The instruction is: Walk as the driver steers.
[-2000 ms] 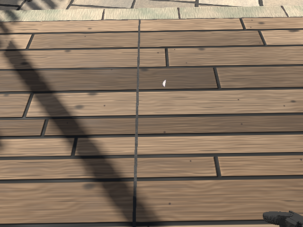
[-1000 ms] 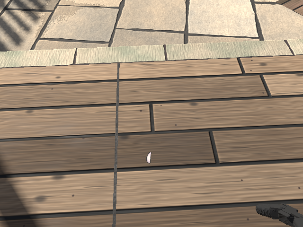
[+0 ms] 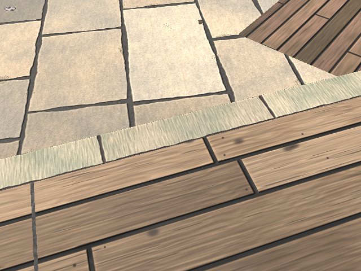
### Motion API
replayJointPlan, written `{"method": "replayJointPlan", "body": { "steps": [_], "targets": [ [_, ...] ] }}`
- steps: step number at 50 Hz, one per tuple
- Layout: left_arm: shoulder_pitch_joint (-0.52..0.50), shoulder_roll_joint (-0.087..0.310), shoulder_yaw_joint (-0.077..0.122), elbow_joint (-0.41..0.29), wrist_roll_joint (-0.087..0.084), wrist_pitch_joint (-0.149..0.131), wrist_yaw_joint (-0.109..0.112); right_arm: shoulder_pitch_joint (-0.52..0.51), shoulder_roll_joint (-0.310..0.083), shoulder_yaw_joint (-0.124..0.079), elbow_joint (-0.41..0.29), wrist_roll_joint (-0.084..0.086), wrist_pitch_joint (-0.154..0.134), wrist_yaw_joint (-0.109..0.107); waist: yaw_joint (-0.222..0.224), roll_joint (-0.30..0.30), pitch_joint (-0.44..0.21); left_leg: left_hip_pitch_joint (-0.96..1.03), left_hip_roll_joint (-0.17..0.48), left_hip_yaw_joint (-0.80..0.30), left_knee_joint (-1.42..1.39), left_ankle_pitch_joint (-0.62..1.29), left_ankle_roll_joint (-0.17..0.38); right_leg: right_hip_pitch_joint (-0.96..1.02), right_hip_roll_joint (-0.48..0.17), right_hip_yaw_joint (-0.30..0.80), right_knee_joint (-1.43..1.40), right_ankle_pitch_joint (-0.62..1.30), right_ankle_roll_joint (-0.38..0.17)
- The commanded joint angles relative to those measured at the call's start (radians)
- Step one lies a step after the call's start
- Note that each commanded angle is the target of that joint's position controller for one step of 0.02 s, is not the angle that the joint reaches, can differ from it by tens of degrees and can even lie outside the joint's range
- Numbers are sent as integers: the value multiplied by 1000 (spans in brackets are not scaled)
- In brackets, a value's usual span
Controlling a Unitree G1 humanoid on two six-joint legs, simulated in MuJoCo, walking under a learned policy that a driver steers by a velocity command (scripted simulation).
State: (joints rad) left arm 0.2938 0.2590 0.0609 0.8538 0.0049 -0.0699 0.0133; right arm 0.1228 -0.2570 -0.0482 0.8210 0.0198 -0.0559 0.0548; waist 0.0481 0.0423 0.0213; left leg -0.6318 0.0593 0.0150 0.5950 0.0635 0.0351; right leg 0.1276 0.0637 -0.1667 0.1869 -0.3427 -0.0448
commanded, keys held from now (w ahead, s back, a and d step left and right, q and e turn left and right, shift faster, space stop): w+q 0.60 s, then w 0.22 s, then no key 0.10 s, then e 0.08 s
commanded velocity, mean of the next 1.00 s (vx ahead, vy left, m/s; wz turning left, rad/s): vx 0.47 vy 0.00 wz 0.42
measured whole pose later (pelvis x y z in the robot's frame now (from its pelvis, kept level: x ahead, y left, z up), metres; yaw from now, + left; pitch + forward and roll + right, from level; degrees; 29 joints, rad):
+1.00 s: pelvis +0.56 +0.11 +0.00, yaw +26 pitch +2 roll -2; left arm 0.38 0.28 0.05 0.90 -0.02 -0.06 0.00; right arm 0.05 -0.25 -0.04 0.63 -0.01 -0.06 0.03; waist 0.11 0.04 0.03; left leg -0.49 0.03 -0.02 0.49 0.06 0.04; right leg -0.02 0.00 -0.06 0.39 -0.39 0.02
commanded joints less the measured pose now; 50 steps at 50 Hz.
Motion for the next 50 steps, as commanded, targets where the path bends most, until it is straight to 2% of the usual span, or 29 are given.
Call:
{"method": "replayJointPlan", "body": {
  "steps": [1, 3, 4, 5, 6, 7, 8, 9, 10, 13, 15, 18, 20, 23, 25, 26, 27, 28, 29, 30, 31, 32, 33, 35, 38, 43, 47, 49, 50],
  "targets": [
    [8, 190, 48, -32, -8, 20, 19, -95, -93, -22, -118, 0, -15, 20, -13, -120, 23, -14, -55, 73, -8, -142, 51, 56, -328, 12, 139, 1014, -82],
    [-18, 212, 51, -41, -8, 36, 31, 87, -161, -56, -91, 2, -6, 14, -119, -142, -92, 236, -124, 104, -7, -203, 102, 13, -307, -10, 410, 1218, -49],
    [-38, 212, 47, -52, -10, 34, 36, 249, -219, -86, -62, 2, -2, -2, -211, -90, -174, 514, -106, 18, -73, -153, 148, -157, -265, -20, 662, 1051, -13],
    [71, 87, 9, -86, 22, 10, 18, 323, -320, -111, -53, 6, 4, -20, -145, 155, -296, 919, 151, -424, -57, -197, 312, -585, -109, 5, 1045, 261, 54],
    [49, 73, -9, -100, 6, -35, -5, 322, -283, -94, -69, 7, -6, -18, -146, 148, -418, 1082, 276, -869, -246, -365, 430, -828, 32, 222, 1237, -253, 62],
    [-75, 150, 11, -126, -39, -67, -22, 302, -220, -77, -71, -3, -10, -21, -189, 70, -308, 1018, 246, -746, -297, -393, 359, -927, -45, 299, 1249, -181, 31],
    [-131, 153, 8, -149, -48, -82, -25, 236, -189, -69, -83, -2, -15, -23, -160, -2, -185, 863, 209, -612, -308, -344, 314, -931, -93, 284, 1165, -88, 13],
    [-139, 146, 11, -144, -25, -85, -18, 168, -162, -59, -99, 0, -17, -23, -110, -66, -100, 700, 171, -514, -323, -237, 290, -883, -129, 270, 1066, -40, 18],
    [-126, 156, 20, -140, -4, -76, -12, 125, -138, -50, -115, -8, -18, -27, -73, -55, -66, 587, 137, -445, -342, -134, 279, -807, -154, 269, 995, -5, 31],
    [-83, 126, 19, -140, 11, -42, -6, 98, -154, -52, -140, -11, -16, -42, -28, -11, -44, 423, 88, -340, -379, 21, 276, -717, -166, 237, 862, 42, 83],
    [-146, 101, 8, -166, 13, -33, -2, 121, -187, -62, -139, -7, -14, -55, -43, -1, -24, 358, 53, -278, -384, 54, 256, -704, -149, 212, 711, 149, 116],
    [-261, 72, -6, -195, 7, -38, -8, 166, -198, -67, -133, 3, -1, -68, -97, 30, -25, 319, -3, -233, -357, -44, 196, -619, -96, 201, 460, 379, 128],
    [-311, 84, -3, -213, -7, -43, -16, 206, -198, -68, -122, 5, 7, -70, -122, 45, -31, 342, 12, -275, -338, -114, 180, -587, -70, 209, 382, 441, 129],
    [-318, 128, 12, -224, -15, -55, -27, 227, -183, -66, -117, 9, 17, -75, -112, 62, -37, 440, 54, -375, -253, -188, 160, -574, -68, 254, 306, 381, 103],
    [-257, 153, 26, -210, -17, -66, -30, 205, -181, -68, -126, 3, 20, -77, -67, 89, -43, 467, 70, -426, -182, -177, 140, -505, -71, 251, 282, 304, 66],
    [-173, 172, 38, -188, -12, -71, -26, 196, -157, -60, -134, -1, 20, -75, -21, 86, -78, 452, 35, -412, -104, -145, 115, -387, -76, 239, 251, 295, 38],
    [-47, 215, 53, -173, 7, -76, -19, 197, -101, -38, -148, -9, 16, -70, 37, 23, -191, 375, -21, -348, 117, -192, 80, -169, -194, 340, 267, 243, -20],
    [75, 308, 77, -147, 26, -65, -15, 324, -33, -17, -177, 9, 7, -69, 10, -259, -343, 52, -167, -198, 463, -498, 5, 192, -427, 750, 209, 34, -177],
    [93, 256, 68, -134, 0, -56, -23, 340, -99, -21, -176, 20, 4, -70, 13, -350, -337, -127, -115, -187, 645, -660, -9, 217, -498, 995, 122, -214, -214],
    [39, 180, 46, -153, -6, -51, -21, 260, -180, -42, -172, 19, 8, -70, 36, -228, -199, -178, -68, -194, 714, -571, -14, 103, -456, 864, 100, -263, -170],
    [-3, 153, 36, -155, 0, -44, -19, 191, -183, -44, -182, 7, 12, -71, 34, -153, -119, -160, -37, -157, 712, -494, -17, -16, -407, 720, 98, -146, -137],
    [-35, 129, 26, -146, 6, -39, -21, 150, -166, -44, -194, -5, 11, -69, 19, -126, -53, -137, -15, -153, 663, -441, -18, -125, -362, 615, 77, -20, -133],
    [-51, 110, 18, -137, 12, -40, -21, 145, -148, -45, -198, -4, 11, -64, -5, -144, -28, -94, 9, -155, 620, -407, -15, -193, -329, 540, 55, 64, -127],
    [-54, 96, 14, -121, 6, -46, -26, 170, -108, -38, -191, 7, 16, -56, -29, -162, -23, -38, 18, -136, 554, -390, -16, -250, -295, 448, 18, 158, -139],
    [-38, 142, 27, -92, -6, -51, -28, 109, -79, -24, -216, -6, 16, -52, -31, -127, -6, -63, 31, -114, 400, -323, -28, -255, -308, 375, -23, 283, -178],
    [-13, 177, 31, -54, -18, -29, -21, -31, -45, -3, -240, -12, -6, -32, 7, -114, 13, 46, 10, -29, 84, -90, -36, -264, -260, 219, -4, 522, -145],
    [44, 193, 30, -9, -29, -3, -16, -73, -70, -15, -258, -17, -13, -24, 6, -142, -24, 163, -44, -15, -46, -61, -5, -197, -272, 212, 121, 695, -99],
    [20, 190, 26, -4, -37, 4, -12, 57, -109, -38, -215, -35, -15, -33, -78, -132, -89, 379, -80, 4, -156, 45, 34, -219, -231, 212, 265, 761, -55],
    [30, 159, 14, -11, -24, -2, -11, 141, -171, -57, -197, -47, -16, -44, -112, -89, -156, 562, -2, -49, -147, 342, 67, -303, -172, 184, 408, 634, -7]
  ]
}}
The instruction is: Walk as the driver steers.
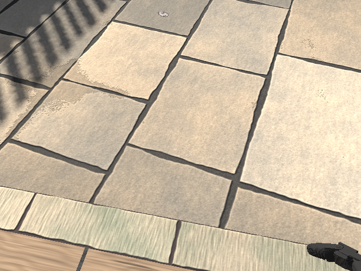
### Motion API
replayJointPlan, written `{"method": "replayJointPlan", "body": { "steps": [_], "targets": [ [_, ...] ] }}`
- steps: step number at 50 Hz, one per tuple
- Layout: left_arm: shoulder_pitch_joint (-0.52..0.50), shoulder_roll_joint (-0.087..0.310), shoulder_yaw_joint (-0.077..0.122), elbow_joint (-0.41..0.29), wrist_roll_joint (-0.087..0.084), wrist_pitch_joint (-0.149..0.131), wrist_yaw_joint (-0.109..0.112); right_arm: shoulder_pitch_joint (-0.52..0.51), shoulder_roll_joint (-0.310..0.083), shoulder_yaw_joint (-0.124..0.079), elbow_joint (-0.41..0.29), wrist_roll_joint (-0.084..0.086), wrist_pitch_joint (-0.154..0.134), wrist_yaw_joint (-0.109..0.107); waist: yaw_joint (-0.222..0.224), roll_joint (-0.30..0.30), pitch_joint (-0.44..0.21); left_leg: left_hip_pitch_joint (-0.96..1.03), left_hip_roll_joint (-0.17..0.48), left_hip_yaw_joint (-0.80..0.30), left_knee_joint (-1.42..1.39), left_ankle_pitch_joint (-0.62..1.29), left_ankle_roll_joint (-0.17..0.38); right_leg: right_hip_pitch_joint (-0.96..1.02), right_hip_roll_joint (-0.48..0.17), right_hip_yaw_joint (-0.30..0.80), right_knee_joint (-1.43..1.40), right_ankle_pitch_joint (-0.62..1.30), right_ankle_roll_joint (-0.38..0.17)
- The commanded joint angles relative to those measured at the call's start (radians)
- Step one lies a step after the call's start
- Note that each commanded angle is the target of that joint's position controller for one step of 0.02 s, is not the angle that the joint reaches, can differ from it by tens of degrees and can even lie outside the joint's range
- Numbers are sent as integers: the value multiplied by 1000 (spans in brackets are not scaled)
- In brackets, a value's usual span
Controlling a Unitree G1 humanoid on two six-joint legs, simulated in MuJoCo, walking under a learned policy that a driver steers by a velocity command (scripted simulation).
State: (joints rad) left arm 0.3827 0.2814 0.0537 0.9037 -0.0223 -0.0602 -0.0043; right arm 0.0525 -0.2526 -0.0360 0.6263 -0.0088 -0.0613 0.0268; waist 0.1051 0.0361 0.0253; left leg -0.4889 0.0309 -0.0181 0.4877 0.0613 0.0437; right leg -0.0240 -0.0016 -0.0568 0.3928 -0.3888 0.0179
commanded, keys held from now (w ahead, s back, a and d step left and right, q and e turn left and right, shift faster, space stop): e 0.78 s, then no key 0.22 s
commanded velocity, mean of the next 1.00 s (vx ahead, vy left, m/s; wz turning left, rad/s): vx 0.06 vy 0.00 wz -0.42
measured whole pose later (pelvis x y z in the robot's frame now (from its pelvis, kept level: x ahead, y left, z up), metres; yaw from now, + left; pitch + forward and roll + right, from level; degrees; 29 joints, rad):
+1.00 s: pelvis +0.09 +0.00 +0.01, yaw -30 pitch +1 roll +0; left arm 0.16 0.32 0.07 0.67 -0.01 0.04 0.04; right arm 0.15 -0.27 -0.07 0.81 -0.02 -0.01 0.00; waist -0.01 -0.05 0.03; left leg -0.26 -0.02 -0.04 0.49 -0.25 0.01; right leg -0.43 0.13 0.18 0.91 -0.51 0.02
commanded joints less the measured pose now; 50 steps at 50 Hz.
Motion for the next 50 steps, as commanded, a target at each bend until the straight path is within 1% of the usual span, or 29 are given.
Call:
{"method": "replayJointPlan", "body": {
  "steps": [1, 2, 3, 4, 5, 6, 7, 10, 14, 17, 19, 20, 21, 22, 23, 24, 26, 27, 29, 34, 39, 42, 44, 45, 46, 47, 48, 49, 50],
  "targets": [
    [4, 52, -9, -80, 34, -21, 2, 299, -238, -75, -5, -53, -2, -31, -172, 106, -314, 756, 304, -265, 57, 758, 184, -425, -19, 43, 523, 177, 2],
    [123, 38, -21, -42, 17, -14, 0, 302, -182, -55, -3, -35, 14, -27, -155, 225, -489, 810, 444, -426, 43, 788, 299, -469, 16, 145, 725, -336, 31],
    [81, 139, 11, -40, -7, 2, 2, 270, -160, -50, -2, -12, 30, -20, -168, 141, -423, 699, 386, -362, 1, 598, 277, -510, -17, 180, 812, -339, 41],
    [0, 144, 17, -68, -17, 19, 9, 207, -151, -49, -1, 0, 34, -21, -151, 115, -301, 606, 343, -293, -40, 413, 243, -592, -39, 140, 836, -302, 44],
    [-32, 124, 19, -69, -8, 41, 22, 148, -126, -40, 6, 2, 33, -22, -128, 69, -210, 472, 303, -232, -95, 263, 214, -593, -66, 128, 798, -242, 53],
    [-32, 119, 25, -68, 0, 67, 36, 91, -108, -36, 8, -6, 31, -23, -96, 79, -156, 341, 272, -175, -150, 146, 194, -534, -83, 125, 759, -182, 64],
    [-10, 100, 26, -67, 4, 89, 45, 49, -121, -42, 13, -17, 30, -24, -68, 103, -124, 230, 256, -127, -194, 82, 191, -464, -75, 102, 750, -127, 76],
    [-8, 80, 33, -94, 10, 114, 55, 9, -122, -49, 30, -24, 25, -37, -50, 112, -108, 154, 258, -45, -237, -3, 205, -417, -74, 77, 688, -33, 71],
    [-108, 73, 30, -155, 12, 118, 33, 2, -147, -62, 59, -10, 39, -60, -77, 98, -118, 195, 282, 6, -241, -82, 196, -375, -93, 61, 505, 69, 35],
    [-127, 92, 38, -183, 13, 124, 13, 7, -168, -71, 79, 9, 57, -61, -80, 96, -115, 237, 308, 16, -206, -114, 174, -332, -82, 32, 404, 59, 6],
    [-89, 89, 45, -178, 17, 123, 2, -9, -173, -74, 91, 29, 69, -62, -50, 77, -110, 233, 290, 51, -130, -166, 123, -244, -50, -12, 245, 137, -33],
    [-65, 104, 54, -171, 24, 121, 4, 21, -150, -70, 108, 34, 76, -62, -49, 37, -100, 205, 251, 85, -49, -247, 71, -188, -27, -2, 162, 192, -64],
    [-57, 178, 74, -182, 29, 116, 14, 77, -107, -63, 126, 21, 83, -59, -73, -160, -61, 112, 152, 179, 169, -387, -20, -146, -127, 188, 0, 390, -122],
    [-82, 287, 91, -226, 33, 111, 28, 49, -81, -53, 78, -12, 85, -60, -98, -417, -18, -164, -19, 199, 452, -709, -119, -89, -354, 546, -68, 600, -296],
    [-49, 263, 82, -228, 63, 87, 16, -45, -117, -65, 58, -8, 82, -67, -29, -303, -71, -190, -42, 19, 627, -749, -103, -138, -374, 590, -101, 539, -377],
    [-85, 243, 75, -230, 62, 65, 13, -39, -129, -72, 62, 12, 84, -71, -60, -234, -70, -204, -26, -25, 682, -664, -84, -137, -327, 509, -95, 485, -337],
    [-190, 181, 60, -252, 21, 56, 23, 6, -148, -86, 102, 5, 89, -85, -104, -158, -79, -207, -2, -52, 666, -515, -79, -127, -253, 404, -64, 448, -240],
    [-205, 165, 51, -259, 17, 59, 30, 14, -149, -89, 107, 0, 87, -87, -114, -166, -93, -170, -10, -50, 681, -474, -87, -142, -233, 378, -54, 504, -232],
    [-187, 153, 46, -266, 20, 63, 39, 21, -133, -87, 106, 9, 81, -83, -116, -154, -127, -144, -30, -53, 672, -424, -99, -113, -212, 364, -42, 562, -238],
    [-160, 183, 60, -277, 15, 76, 52, -22, -100, -71, 95, 14, 70, -74, -87, -165, -122, -108, -44, -69, 407, -395, -129, -61, -189, 410, -27, 475, -242],
    [-188, 194, 68, -299, 16, 92, 42, -8, -118, -71, 99, 22, 55, -55, -79, -191, -108, 29, -68, -75, 247, -428, -125, -137, -174, 503, -17, 437, -254],
    [-217, 177, 60, -307, 12, 100, 38, 38, -127, -70, 113, 24, 42, -38, -88, -197, -134, 113, -61, -58, 127, -407, -104, -119, -167, 527, 30, 518, -238],
    [-235, 159, 50, -307, 0, 108, 42, 91, -121, -69, 129, 16, 33, -25, -126, -179, -134, 255, -50, -36, -100, -207, -68, -165, -120, 505, 73, 465, -182],
    [-203, 131, 42, -303, 9, 107, 44, 104, -161, -76, 129, 1, 33, -26, -113, -108, -142, 350, 51, -118, -138, -101, -31, -238, -67, 457, 138, 309, -130],
    [-136, 83, 27, -301, 30, 101, 42, 78, -230, -85, 113, -13, 40, -33, -49, 142, -143, 425, 238, -312, -145, 150, 63, -360, 83, 306, 325, -53, -68],
    [-177, 139, 46, -320, 26, 91, 45, 76, -213, -77, 116, -36, 39, -30, -77, 246, -103, 336, 357, -476, -181, 167, 234, -457, 128, 238, 483, -280, -16],
    [-179, 207, 68, -295, 21, 87, 48, 48, -190, -70, 99, -29, 33, -30, -89, 147, -77, 316, 341, -447, -187, 107, 257, -468, 96, 258, 644, -252, 11],
    [-177, 209, 76, -276, 15, 91, 48, 21, -175, -66, 99, -13, 33, -34, -78, 106, -64, 321, 284, -372, -171, 62, 217, -489, 95, 258, 712, -193, 26],
    [-165, 180, 72, -254, 15, 102, 53, 3, -154, -58, 96, 3, 34, -37, -73, 91, -54, 326, 237, -307, -159, 32, 182, -492, 90, 261, 736, -156, 46]
  ]
}}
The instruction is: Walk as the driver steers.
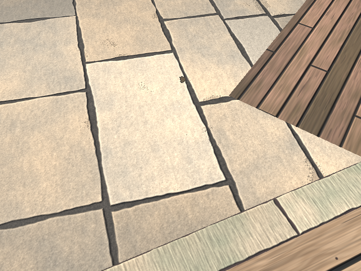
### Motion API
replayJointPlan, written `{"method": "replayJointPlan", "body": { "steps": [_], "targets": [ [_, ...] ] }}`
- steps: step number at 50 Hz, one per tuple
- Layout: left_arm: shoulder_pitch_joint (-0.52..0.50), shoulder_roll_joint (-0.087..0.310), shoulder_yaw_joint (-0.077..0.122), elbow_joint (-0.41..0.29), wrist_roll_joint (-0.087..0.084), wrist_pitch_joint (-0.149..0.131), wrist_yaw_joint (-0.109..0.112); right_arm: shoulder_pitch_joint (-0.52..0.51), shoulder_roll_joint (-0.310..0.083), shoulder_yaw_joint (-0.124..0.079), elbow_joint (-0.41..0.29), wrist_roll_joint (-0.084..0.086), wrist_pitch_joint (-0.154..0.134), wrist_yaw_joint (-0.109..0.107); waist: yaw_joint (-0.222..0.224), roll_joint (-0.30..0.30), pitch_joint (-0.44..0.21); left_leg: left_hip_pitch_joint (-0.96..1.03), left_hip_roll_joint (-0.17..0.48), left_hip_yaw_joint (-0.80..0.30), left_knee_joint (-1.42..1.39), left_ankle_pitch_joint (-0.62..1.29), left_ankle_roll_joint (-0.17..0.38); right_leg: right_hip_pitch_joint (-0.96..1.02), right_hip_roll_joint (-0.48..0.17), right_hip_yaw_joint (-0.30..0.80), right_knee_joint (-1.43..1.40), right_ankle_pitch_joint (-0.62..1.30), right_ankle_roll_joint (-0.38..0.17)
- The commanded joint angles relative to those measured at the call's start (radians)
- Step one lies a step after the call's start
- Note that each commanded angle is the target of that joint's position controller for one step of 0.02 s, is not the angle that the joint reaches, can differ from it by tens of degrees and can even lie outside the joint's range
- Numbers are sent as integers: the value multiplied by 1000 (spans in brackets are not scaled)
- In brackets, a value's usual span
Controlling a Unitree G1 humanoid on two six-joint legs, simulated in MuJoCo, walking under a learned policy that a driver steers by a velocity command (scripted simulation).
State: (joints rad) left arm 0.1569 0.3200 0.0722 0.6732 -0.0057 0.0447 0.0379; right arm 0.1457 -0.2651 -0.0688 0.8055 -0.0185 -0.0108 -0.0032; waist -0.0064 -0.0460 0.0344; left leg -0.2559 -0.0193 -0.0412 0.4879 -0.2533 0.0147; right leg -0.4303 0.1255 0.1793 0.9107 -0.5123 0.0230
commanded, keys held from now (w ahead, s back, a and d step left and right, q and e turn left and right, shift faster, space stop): no key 0.08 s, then q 0.04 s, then w+q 0.58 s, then q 0.12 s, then e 0.18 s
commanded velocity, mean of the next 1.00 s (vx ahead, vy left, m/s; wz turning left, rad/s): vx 0.26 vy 0.00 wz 0.29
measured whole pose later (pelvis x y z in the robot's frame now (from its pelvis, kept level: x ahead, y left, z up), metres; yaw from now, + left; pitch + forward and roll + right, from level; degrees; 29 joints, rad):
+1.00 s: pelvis +0.25 +0.14 +0.00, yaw +23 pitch +1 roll +1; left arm 0.12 0.28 0.06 0.71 0.01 -0.08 -0.02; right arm 0.28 -0.27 -0.05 0.79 -0.03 -0.01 -0.03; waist -0.04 -0.06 0.03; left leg -0.11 -0.14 -0.06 0.37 -0.26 0.11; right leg -0.62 -0.05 0.05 0.74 0.12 0.02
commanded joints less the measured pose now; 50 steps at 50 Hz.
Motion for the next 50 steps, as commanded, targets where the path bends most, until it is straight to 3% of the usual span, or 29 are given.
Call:
{"method": "replayJointPlan", "body": {
  "steps": [1, 6, 8, 10, 11, 12, 13, 14, 15, 17, 20, 23, 27, 29, 30, 31, 32, 33, 34, 35, 36, 38, 41, 43, 45, 46, 48, 49, 50],
  "targets": [
    [63, 115, 46, -18, 0, 3, 12, -97, -125, -16, -79, 21, -16, -9, 37, 176, -54, 98, 272, -257, -151, 365, 203, -86, -44, 32, 221, 6, 55],
    [-11, -11, -9, -21, 3, -9, 0, -43, -114, -3, -35, 19, 11, -15, -15, 236, -81, 124, 186, -157, -120, 420, 181, 113, -117, -122, -222, 46, 83],
    [21, 22, 3, 4, -9, -15, -3, -2, -155, -10, -19, 35, 24, -15, -11, 233, -82, 100, 173, -204, -133, 174, 176, 214, -91, -171, -439, 173, 65],
    [60, 67, 15, 24, -5, -25, -4, 25, -174, -13, -17, 49, 22, -15, 4, 195, -60, -28, 150, -254, -160, -107, 138, 365, -93, -170, -540, 261, 8],
    [121, 95, 21, 27, 0, -30, 2, -7, -143, -1, -29, 40, 11, -10, 40, 139, -72, -148, 125, -248, -111, -214, 100, 472, -181, -102, -514, 233, -37],
    [189, 164, 42, 59, 16, -38, -3, -47, -91, 9, -59, 44, -4, -6, 54, -54, -62, -271, 1, -74, 31, -277, 41, 466, -261, 12, -528, 0, -111],
    [235, 178, 50, 64, 24, -51, -11, -110, -89, 12, -84, 53, -18, -5, 107, -169, -32, -346, -46, 23, 225, -264, 9, 440, -387, 219, -683, -196, -198],
    [224, 167, 47, 64, 36, -69, -10, -171, -130, -4, -114, 64, -26, -4, 120, -187, 67, -466, 8, -6, 383, -292, 17, 406, -484, 341, -761, -216, -253],
    [205, 128, 36, 60, 34, -89, -2, -134, -134, -14, -100, 68, -27, -4, 93, -148, 92, -521, 35, -48, 497, -282, 26, 419, -488, 337, -766, -178, -259],
    [183, 76, 23, 67, 3, -113, 3, -69, -113, -17, -78, 62, -30, 8, 63, -115, 94, -598, 74, -89, 544, -177, 35, 500, -461, 219, -768, -28, -222],
    [166, 78, 27, 73, 7, -120, -1, -91, -71, -5, -86, 52, -35, 32, 66, -70, 68, -527, 90, -21, 451, -27, 8, 476, -403, 12, -780, 232, -179],
    [162, 113, 42, 82, -2, -123, -9, -128, -48, 11, -118, 44, -24, 52, 75, -78, 59, -379, 98, 43, 300, 52, -16, 379, -381, -125, -780, 303, -171],
    [183, 153, 60, 105, -23, -118, -20, -120, -91, 4, -149, 44, -7, 60, 58, -74, 81, -257, 80, 97, 213, 34, 28, 331, -425, -189, -747, 283, -159],
    [153, 166, 62, 102, -26, -110, -21, -2, -124, -18, -125, 40, -3, 58, -25, -50, 31, -68, 15, 158, 158, 32, 70, 291, -404, -267, -579, 544, -123],
    [168, 137, 51, 102, -19, -108, -22, 153, -175, -51, -78, 45, 2, 51, -93, -5, -66, 147, -34, 168, 143, 29, 102, 238, -356, -334, -354, 723, -88],
    [165, 101, 33, 78, 7, -112, -20, 335, -261, -88, -40, 58, 8, 33, -173, 131, -165, 402, 51, -29, 93, -38, 162, 37, -293, -374, -4, 590, -22],
    [213, -22, -5, 5, 24, -134, -19, 313, -371, -90, -66, 51, -6, 29, -71, 404, -268, 546, 314, -707, -176, -407, 346, -279, -105, -246, 344, -71, 34],
    [129, 77, 11, 4, -24, -162, -22, 285, -286, -63, -92, 50, -30, 38, -120, 237, -260, 518, 361, -836, -312, -488, 340, -363, -127, -72, 447, -33, 11],
    [83, 121, 23, -15, -52, -177, -28, 247, -235, -47, -89, 39, -46, 40, -102, 204, -144, 442, 356, -717, -293, -405, 310, -433, -170, -85, 449, 48, -20],
    [78, 119, 20, -8, -33, -187, -21, 203, -208, -38, -97, 34, -53, 41, -71, 122, -92, 333, 312, -598, -264, -264, 277, -389, -213, -87, 386, 126, -40],
    [82, 119, 26, 1, 0, -187, -12, 132, -190, -32, -114, 20, -51, 39, -30, 99, -52, 219, 264, -480, -242, -60, 250, -326, -238, -87, 308, 194, -37],
    [113, 120, 33, 8, 15, -163, -14, 65, -167, -24, -147, 3, -47, 29, 24, 141, -53, 97, 202, -333, -239, 296, 237, -201, -252, -89, 234, 250, -21],
    [88, 81, 26, -5, 28, -126, -11, 100, -183, -32, -137, 18, -44, 6, 35, 93, -63, 39, 160, -206, -203, 663, 240, -168, -206, -127, 124, 314, 25],
    [56, 46, 11, -8, 27, -119, -13, 111, -169, -27, -120, 22, -34, -11, 27, 100, -73, 43, 133, -131, -185, 749, 206, -159, -191, -144, -21, 433, 34],
    [-16, 12, -5, -22, 28, -126, -36, 130, -142, -16, -99, 25, -19, -30, -7, 116, -92, 43, 98, -73, -171, 748, 137, -94, -177, -161, -187, 605, 12],
    [-22, -9, -11, -18, 26, -129, -47, 147, -134, -13, -84, 13, -13, -33, -14, 135, -125, 36, 99, -61, -165, 785, 122, -22, -164, -171, -186, 683, 9],
    [-38, 17, -6, -19, 15, -131, -59, 148, -136, -8, -71, 7, -8, -36, -21, 135, -100, 15, 108, -53, -184, 727, 131, 26, -154, -177, -220, 692, 0],
    [66, 44, 9, 33, 15, -130, -64, 117, -143, -8, -69, -29, -13, -33, 21, 119, -159, 2, 165, -60, -144, 789, 155, 127, -172, -150, -65, 740, -11],
    [96, 65, 17, 45, 14, -127, -65, 80, -125, -2, -77, -32, -15, -31, 36, 92, -141, 29, 176, -58, -111, 832, 165, 89, -173, -138, -42, 635, -19]
  ]
}}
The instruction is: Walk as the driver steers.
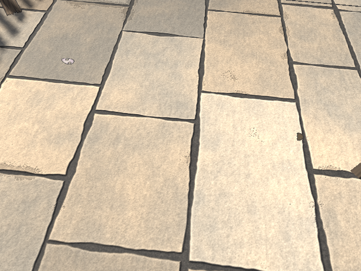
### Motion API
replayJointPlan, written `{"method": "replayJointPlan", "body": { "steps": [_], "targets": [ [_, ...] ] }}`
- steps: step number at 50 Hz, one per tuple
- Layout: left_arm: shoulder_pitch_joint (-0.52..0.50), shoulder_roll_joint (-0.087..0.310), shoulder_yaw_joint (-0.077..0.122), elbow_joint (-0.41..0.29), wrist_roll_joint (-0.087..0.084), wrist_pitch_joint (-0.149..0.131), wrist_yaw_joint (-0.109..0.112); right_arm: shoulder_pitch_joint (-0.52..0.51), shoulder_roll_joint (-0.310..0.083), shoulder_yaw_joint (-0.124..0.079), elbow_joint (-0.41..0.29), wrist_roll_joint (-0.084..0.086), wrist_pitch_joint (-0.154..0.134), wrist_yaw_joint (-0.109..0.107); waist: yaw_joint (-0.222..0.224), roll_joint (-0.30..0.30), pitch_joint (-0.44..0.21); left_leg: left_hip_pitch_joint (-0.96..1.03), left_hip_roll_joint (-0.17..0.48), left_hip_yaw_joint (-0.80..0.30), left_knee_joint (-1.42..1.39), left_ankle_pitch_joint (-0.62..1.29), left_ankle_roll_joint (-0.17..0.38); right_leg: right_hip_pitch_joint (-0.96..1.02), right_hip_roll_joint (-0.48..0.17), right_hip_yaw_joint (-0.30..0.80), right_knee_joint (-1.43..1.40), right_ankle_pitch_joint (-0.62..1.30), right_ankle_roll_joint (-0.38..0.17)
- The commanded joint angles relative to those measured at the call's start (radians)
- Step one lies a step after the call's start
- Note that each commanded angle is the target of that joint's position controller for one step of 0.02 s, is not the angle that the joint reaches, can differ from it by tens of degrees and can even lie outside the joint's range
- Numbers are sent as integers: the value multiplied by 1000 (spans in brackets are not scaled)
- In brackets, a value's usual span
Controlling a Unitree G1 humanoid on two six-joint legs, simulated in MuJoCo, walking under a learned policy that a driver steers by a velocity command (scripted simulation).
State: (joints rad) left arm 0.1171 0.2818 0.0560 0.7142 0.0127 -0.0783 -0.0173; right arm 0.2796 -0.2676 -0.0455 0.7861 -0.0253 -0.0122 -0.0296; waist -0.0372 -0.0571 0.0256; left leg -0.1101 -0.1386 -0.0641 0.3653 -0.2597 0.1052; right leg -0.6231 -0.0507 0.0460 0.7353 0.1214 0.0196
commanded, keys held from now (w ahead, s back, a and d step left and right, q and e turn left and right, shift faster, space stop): e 0.24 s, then w+e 0.74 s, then w+q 0.02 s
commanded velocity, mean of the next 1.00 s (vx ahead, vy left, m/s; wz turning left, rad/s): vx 0.30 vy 0.00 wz -0.47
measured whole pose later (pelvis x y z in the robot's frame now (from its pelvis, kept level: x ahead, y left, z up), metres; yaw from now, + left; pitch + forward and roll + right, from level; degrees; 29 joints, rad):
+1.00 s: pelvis +0.32 -0.10 -0.07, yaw -32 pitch +2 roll +0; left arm 0.03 0.25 0.07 0.60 -0.03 -0.04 -0.11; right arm 0.56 -0.23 -0.04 0.90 0.01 -0.07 -0.04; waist -0.13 -0.04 0.03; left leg 0.23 0.08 0.26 0.48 -0.71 -0.09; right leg -0.69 -0.03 0.03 0.60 0.35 -0.05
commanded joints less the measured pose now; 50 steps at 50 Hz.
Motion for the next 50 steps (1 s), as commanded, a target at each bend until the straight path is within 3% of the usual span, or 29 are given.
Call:
{"method": "replayJointPlan", "body": {
  "steps": [1, 2, 3, 4, 5, 6, 7, 8, 9, 10, 12, 14, 18, 21, 22, 23, 24, 25, 26, 27, 30, 33, 38, 41, 43, 46, 47, 49, 50],
  "targets": [
    [34, 97, 22, -50, -6, -3, -7, -58, -104, -20, -56, 15, -8, -1, 31, 117, -22, -46, 274, -41, 20, 822, 56, 132, 21, -30, -47, -228, -33],
    [-15, 91, 18, -74, -2, -5, -6, -26, -121, -24, -40, 24, 0, -4, 7, 118, -8, 28, 294, -71, 78, 904, 48, 112, 35, -47, -91, -295, -50],
    [25, 94, 20, -77, -4, -7, -10, -19, -148, -32, -33, 28, 14, -15, 25, 129, -36, 100, 303, -79, 154, 1001, 37, 121, 56, -60, -159, -301, -70],
    [102, 122, 30, -66, -6, -11, -15, -39, -172, -41, -40, 31, 27, -30, 64, 139, -83, 127, 289, -61, 250, 1047, 17, 199, 59, -53, -252, -184, -97],
    [154, 206, 52, -70, -1, -12, -13, -16, -184, -46, -66, 17, 28, -43, 61, 47, -170, 24, 232, -45, 406, 908, -33, 399, -25, 82, -232, 179, -171],
    [166, 252, 64, -87, -4, 5, -7, 9, -165, -39, -89, -2, 25, -42, 47, -125, -243, -190, 84, 11, 697, 333, -120, 572, -184, 307, -255, 438, -317],
    [201, 192, 44, -84, 7, 21, -2, -11, -137, -31, -102, -8, 29, -27, 61, -247, -259, -432, -34, -9, 932, -387, -172, 657, -299, 553, -346, 437, -450],
    [172, 148, 30, -99, -2, 27, 5, -34, -167, -37, -109, 10, 29, -12, 60, -118, -220, -461, 23, -91, 1007, -372, -151, 568, -279, 549, -378, 257, -417],
    [122, 127, 24, -114, -16, 37, 12, -60, -158, -39, -114, 26, 41, -7, 44, -23, -143, -483, 59, -79, 1028, -323, -150, 489, -247, 462, -381, 153, -377],
    [91, 124, 22, -123, -25, 49, 17, -77, -139, -34, -118, 22, 51, -5, 30, 38, -87, -485, 88, -58, 933, -282, -143, 404, -210, 394, -409, 36, -332],
    [64, 145, 32, -136, -28, 73, 25, -99, -93, -27, -126, 18, 59, -3, 14, 13, -78, -405, 106, -15, 677, -214, -143, 334, -114, 316, -434, -145, -261],
    [100, 154, 42, -133, -23, 93, 39, -127, -65, -17, -143, 21, 46, 9, 36, -59, -139, -344, 90, 7, 531, -186, -150, 355, -77, 324, -459, -356, -258],
    [91, 176, 53, -155, -29, 116, 49, -111, -81, -17, -151, 34, 5, 41, 33, -112, -165, -195, 77, 37, 366, -95, -141, 271, -59, 351, -467, -531, -263],
    [79, 141, 41, -172, -39, 125, 46, -3, -94, -34, -123, 34, -23, 51, -38, -80, -127, 14, 98, 36, 107, -4, -87, 133, -8, 370, -400, -693, -198],
    [70, 90, 27, -184, -42, 122, 43, 108, -144, -52, -95, 26, -30, 47, -75, 35, -121, 153, 241, -108, 6, -98, -34, -10, 53, 305, -205, -727, -140],
    [81, 31, 13, -212, -53, 109, 41, 158, -228, -68, -88, 6, -32, 44, -59, 244, -101, 213, 469, -473, -120, -322, 76, -209, 193, 162, 79, -710, -95],
    [46, 94, 30, -239, -51, 84, 38, 98, -255, -78, -95, -10, -50, 50, -20, 266, 3, 90, 553, -637, -188, -436, 167, -300, 115, 184, 201, -648, -87],
    [61, 149, 47, -213, -48, 78, 36, 27, -190, -64, -112, 9, -64, 43, 9, 199, 50, 69, 512, -543, -191, -409, 150, -305, 82, 199, 254, -542, -81],
    [94, 145, 49, -181, -43, 78, 38, -4, -145, -53, -114, 32, -72, 36, 24, 177, 51, 92, 461, -448, -192, -329, 107, -306, 66, 184, 283, -464, -64],
    [116, 135, 50, -159, -36, 79, 37, -14, -124, -47, -111, 38, -74, 30, 27, 173, 40, 107, 428, -366, -192, -232, 76, -298, 50, 172, 315, -405, -49],
    [105, 90, 39, -143, -41, 68, 19, 55, -100, -39, -67, 26, -83, 23, -1, 130, 32, 90, 373, -159, -193, 58, 51, -256, 31, 132, 375, -257, -39],
    [81, 93, 45, -136, -40, 60, 6, 111, -118, -40, -33, 3, -92, 25, -19, 133, 7, 123, 373, -56, -153, 210, 59, -265, 16, 109, 414, -138, -33],
    [-18, 64, 34, -168, -27, 58, -6, 205, -114, -28, 21, 8, -85, 16, -63, 165, 63, 187, 399, 32, -81, 394, 48, -353, 2, 85, 382, -82, -31],
    [-107, 59, 41, -195, -48, 35, -32, 308, -100, -25, 59, 7, -87, -5, -91, 177, 118, 358, 429, 36, -40, 324, 14, -534, 6, 114, 297, -83, -53],
    [-178, 32, 33, -203, -46, 22, -46, 332, -100, -25, 72, 3, -91, -8, -105, 155, 157, 351, 450, 57, -25, 323, 15, -551, 1, 82, 254, -50, -64],
    [-231, -5, 15, -214, -40, 9, -96, 237, -101, -19, 48, 13, -80, -21, -84, 101, 191, 15, 381, 231, -65, 153, -26, -113, 14, -47, -52, 283, -65],
    [-215, -16, 14, -204, -51, 12, -109, 225, -108, -23, 50, 24, -73, -19, -73, 102, 177, -35, 370, 278, -53, 118, -38, 14, 23, -50, -115, 342, -70],
    [-182, 6, 23, -181, -54, 23, -110, 225, -149, -37, 48, 43, -66, -16, -55, 120, 165, 46, 376, 303, 43, 296, -52, 92, 57, -69, -187, 289, -78],
    [-150, 21, 29, -161, -36, 23, -102, 259, -157, -39, 62, 58, -58, -15, -33, 108, 133, 129, 373, 288, 151, 453, -53, 132, 82, -75, -227, 234, -88]
  ]
}}
Velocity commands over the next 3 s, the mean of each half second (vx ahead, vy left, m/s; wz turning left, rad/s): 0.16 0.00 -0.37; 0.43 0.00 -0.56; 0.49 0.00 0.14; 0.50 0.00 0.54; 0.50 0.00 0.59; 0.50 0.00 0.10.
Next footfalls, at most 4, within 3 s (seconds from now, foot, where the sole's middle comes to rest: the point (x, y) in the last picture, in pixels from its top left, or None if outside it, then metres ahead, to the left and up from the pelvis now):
0.08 right None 0.16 -0.12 -0.78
0.44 left None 0.16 0.13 -0.78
1.08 right None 0.44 -0.33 -0.92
1.56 left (232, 202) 0.83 -0.28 -0.92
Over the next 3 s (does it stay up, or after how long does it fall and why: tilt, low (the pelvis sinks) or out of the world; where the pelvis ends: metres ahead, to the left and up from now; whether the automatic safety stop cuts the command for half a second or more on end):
stays up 1.39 -0.31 -0.14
